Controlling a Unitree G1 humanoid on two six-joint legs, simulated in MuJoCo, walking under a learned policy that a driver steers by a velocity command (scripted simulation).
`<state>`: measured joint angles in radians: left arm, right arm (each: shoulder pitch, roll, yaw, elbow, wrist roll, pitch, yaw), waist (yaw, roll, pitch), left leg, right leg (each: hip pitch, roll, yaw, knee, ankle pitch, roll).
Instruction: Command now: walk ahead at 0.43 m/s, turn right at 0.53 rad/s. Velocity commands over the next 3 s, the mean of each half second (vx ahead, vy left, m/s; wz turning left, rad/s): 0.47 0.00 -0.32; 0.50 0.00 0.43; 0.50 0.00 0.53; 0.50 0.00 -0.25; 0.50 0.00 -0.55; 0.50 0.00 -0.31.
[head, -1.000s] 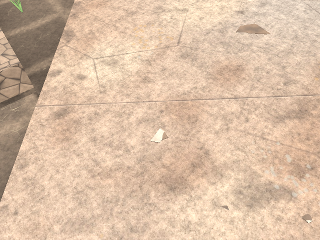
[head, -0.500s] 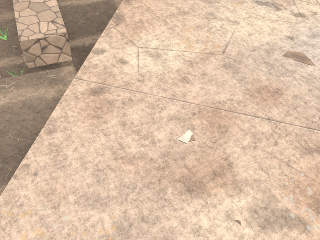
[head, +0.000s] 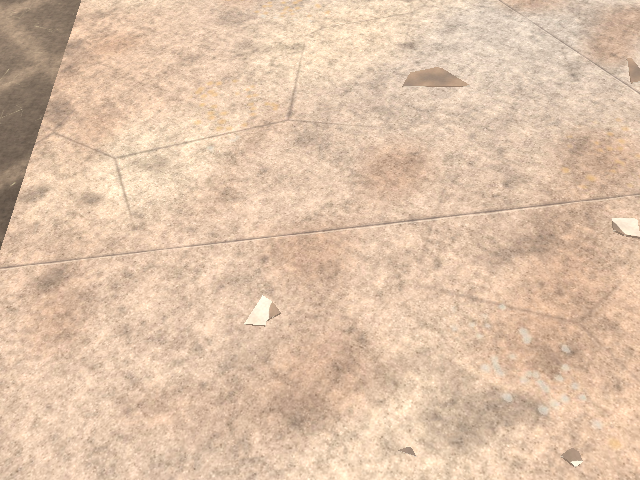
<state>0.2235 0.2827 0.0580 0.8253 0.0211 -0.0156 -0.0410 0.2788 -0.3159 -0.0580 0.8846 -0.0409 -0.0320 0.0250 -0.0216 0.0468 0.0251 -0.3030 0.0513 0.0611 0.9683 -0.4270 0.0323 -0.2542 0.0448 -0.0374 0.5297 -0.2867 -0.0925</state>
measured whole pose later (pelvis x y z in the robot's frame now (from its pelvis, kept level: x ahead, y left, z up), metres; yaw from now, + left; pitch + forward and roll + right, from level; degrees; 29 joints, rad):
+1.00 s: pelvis +0.56 -0.08 -0.01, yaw +7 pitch +1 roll +0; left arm 0.07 0.26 0.01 0.72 0.04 -0.07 0.01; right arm 0.39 -0.30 -0.07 0.87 -0.01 -0.04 0.00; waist -0.08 0.02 0.04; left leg -0.26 -0.10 -0.11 0.99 -0.45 0.08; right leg -0.40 0.02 -0.02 0.54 -0.17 -0.03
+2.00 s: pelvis +1.05 +0.10 -0.02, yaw +13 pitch +1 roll +0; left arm 0.10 0.23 0.03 0.79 0.04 -0.02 -0.05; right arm 0.41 -0.22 -0.02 0.96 -0.03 -0.06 -0.04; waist -0.04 -0.01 0.05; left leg 0.11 -0.02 0.26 0.43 -0.48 0.04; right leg -0.46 0.05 -0.13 0.58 -0.17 -0.16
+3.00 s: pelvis +1.57 +0.12 -0.01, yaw -13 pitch +2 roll +2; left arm 0.01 0.23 0.00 0.70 0.05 -0.05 -0.04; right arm 0.49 -0.23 -0.03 0.93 -0.01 -0.07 0.02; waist -0.10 -0.02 0.03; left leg 0.00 0.01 0.10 0.40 -0.40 0.00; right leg -0.43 -0.02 -0.04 0.51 -0.14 -0.07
